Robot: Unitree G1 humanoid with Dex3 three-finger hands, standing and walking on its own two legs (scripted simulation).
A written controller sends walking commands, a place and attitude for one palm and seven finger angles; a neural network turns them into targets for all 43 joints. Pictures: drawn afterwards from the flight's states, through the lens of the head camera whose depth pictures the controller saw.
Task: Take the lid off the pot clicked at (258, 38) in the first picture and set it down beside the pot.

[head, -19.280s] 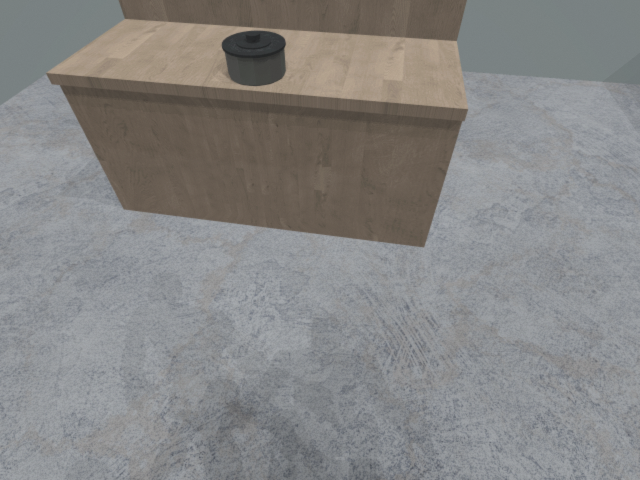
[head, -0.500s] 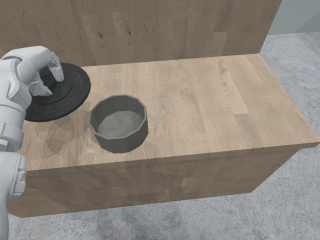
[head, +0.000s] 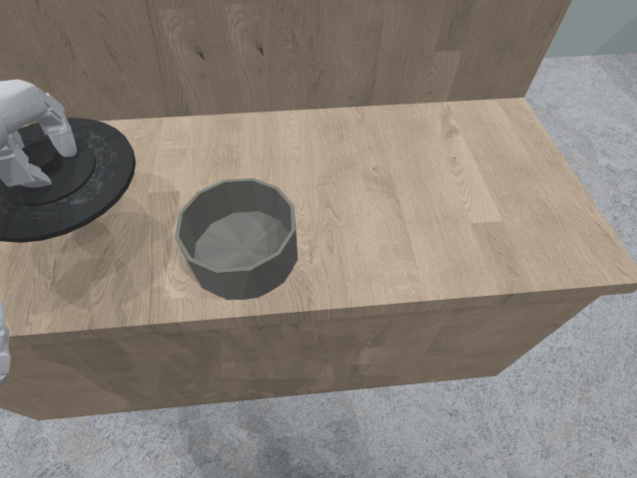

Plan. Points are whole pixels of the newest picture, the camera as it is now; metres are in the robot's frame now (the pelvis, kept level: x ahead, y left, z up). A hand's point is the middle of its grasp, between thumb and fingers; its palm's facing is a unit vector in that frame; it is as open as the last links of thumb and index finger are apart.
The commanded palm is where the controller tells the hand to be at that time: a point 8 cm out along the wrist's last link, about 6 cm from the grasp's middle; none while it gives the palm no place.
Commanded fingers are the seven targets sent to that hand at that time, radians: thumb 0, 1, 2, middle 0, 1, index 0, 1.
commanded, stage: move the lid sideways beside the pot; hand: left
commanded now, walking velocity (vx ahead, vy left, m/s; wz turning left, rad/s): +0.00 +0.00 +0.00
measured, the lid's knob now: (38, 159) +0.46 +0.34 +0.14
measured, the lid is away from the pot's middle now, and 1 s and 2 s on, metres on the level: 0.21 0.22 0.24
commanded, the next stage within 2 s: lower the lid onto the table in 0.26 s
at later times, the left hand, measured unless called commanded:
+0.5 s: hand (7, 165) +0.43 +0.35 +0.16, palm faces -0.33 -0.11 -0.94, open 7.3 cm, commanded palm +0.44 +0.35 +0.22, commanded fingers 0.00 0.71 0.86 -0.91 -1.05 -0.91 -1.06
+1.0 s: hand (38, 179) +0.44 +0.35 +0.13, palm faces -0.38 -0.12 -0.92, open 7.3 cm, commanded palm +0.45 +0.35 +0.19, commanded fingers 0.00 0.71 0.86 -0.91 -1.05 -0.91 -1.06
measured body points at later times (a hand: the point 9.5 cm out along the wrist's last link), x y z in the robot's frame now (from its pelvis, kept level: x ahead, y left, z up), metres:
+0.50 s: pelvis +0.00 +0.00 +0.00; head +0.06 +0.01 +0.44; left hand +0.44 +0.36 +0.22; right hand +0.09 -0.27 -0.12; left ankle -0.01 +0.08 -0.74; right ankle -0.02 -0.16 -0.74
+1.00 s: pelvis +0.00 +0.00 +0.00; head +0.07 +0.01 +0.44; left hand +0.46 +0.35 +0.18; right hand +0.05 -0.28 -0.13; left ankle -0.01 +0.08 -0.74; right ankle -0.02 -0.16 -0.74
